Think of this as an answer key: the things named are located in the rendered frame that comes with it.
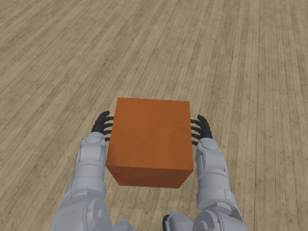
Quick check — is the left robot upper arm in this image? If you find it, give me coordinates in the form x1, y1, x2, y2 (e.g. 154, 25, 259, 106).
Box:
50, 197, 113, 231

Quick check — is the right robot upper arm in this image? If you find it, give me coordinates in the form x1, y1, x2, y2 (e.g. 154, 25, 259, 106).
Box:
192, 209, 248, 231

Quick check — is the left robot forearm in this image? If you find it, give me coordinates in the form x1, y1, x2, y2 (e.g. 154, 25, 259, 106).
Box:
50, 132, 106, 231

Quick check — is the carton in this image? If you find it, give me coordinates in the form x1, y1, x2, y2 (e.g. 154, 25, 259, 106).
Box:
105, 97, 194, 189

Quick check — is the right robot forearm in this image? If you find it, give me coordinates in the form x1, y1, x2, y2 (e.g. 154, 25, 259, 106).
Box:
194, 138, 245, 225

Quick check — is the robot right thigh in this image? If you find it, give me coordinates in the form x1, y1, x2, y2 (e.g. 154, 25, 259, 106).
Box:
165, 214, 194, 231

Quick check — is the robot left shin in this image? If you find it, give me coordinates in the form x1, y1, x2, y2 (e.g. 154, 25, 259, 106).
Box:
119, 219, 130, 224

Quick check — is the robot left hand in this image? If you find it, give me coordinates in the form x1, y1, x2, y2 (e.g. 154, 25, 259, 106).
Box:
91, 111, 115, 141

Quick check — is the robot right hand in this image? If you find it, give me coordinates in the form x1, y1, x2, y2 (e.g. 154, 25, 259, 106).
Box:
191, 115, 213, 146

